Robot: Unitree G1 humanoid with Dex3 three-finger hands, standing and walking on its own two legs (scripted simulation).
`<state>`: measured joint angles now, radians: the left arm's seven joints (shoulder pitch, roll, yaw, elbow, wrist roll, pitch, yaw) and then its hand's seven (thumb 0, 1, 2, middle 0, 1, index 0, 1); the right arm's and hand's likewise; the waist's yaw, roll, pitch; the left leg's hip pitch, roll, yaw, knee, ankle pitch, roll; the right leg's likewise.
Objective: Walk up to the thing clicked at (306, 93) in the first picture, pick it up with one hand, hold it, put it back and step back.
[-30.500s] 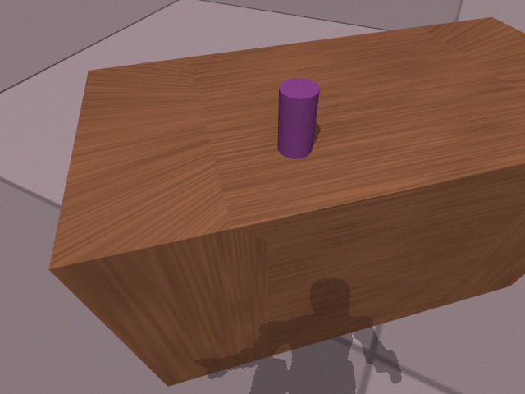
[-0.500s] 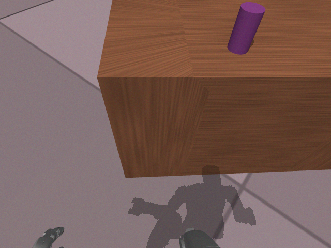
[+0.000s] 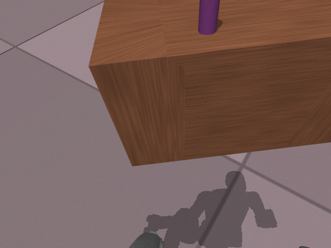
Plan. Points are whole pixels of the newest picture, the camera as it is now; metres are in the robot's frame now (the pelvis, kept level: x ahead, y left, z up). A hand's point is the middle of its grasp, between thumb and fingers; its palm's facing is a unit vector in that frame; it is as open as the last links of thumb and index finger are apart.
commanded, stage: step back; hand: right
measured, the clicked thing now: (208, 12) +0.93 -0.10 +0.11
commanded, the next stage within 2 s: stand in 1.96 s
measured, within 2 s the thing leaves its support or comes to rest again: neither
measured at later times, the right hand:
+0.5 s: hand out of the picture -0.02 -0.30 -0.13, palm faces -0.14 +0.88 -0.45, open 7.4 cm
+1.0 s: hand out of the picture -0.14 -0.29 -0.15, palm faces -0.13 +0.93 -0.33, open 7.4 cm
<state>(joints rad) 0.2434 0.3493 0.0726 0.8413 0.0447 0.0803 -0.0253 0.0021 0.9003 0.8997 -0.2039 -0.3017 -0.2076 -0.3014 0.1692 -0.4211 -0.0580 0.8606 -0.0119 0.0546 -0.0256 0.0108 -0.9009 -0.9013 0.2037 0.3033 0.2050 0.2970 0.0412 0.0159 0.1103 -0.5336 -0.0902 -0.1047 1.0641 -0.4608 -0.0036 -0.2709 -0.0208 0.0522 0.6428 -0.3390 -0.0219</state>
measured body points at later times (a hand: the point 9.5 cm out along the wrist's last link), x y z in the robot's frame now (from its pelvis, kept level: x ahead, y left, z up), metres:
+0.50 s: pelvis -0.16 -0.04 +0.00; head -0.11 -0.01 +0.44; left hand -0.08 +0.28 -0.13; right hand -0.02 -0.34 -0.10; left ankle -0.11 +0.09 -0.73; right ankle -0.20 -0.19 -0.67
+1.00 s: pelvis -0.22 -0.04 +0.00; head -0.21 -0.04 +0.45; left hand -0.20 +0.29 -0.12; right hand -0.13 -0.34 -0.13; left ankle -0.22 +0.08 -0.73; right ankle -0.22 -0.18 -0.70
